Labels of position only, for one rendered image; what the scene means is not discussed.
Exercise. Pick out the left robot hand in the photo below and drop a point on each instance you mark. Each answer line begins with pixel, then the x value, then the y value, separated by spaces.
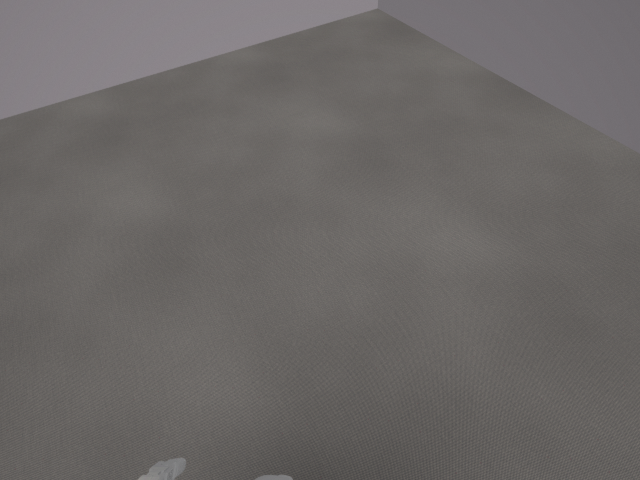
pixel 165 470

